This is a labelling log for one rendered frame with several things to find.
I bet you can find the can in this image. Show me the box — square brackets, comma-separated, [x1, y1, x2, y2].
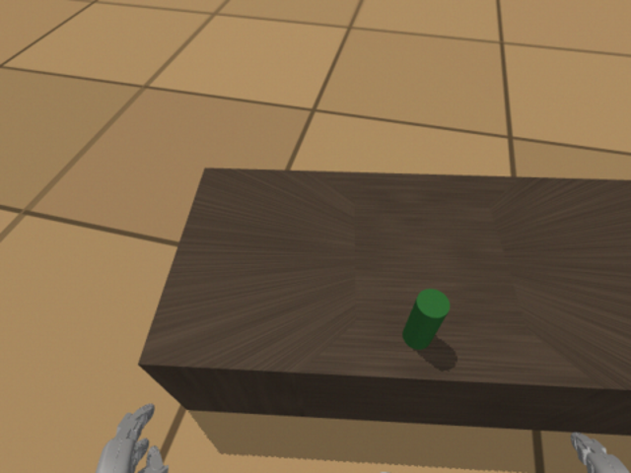
[402, 289, 450, 350]

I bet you can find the right robot hand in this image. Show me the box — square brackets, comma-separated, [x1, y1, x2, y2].
[571, 432, 630, 473]

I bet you can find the left robot hand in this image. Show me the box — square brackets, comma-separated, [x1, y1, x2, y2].
[96, 403, 169, 473]

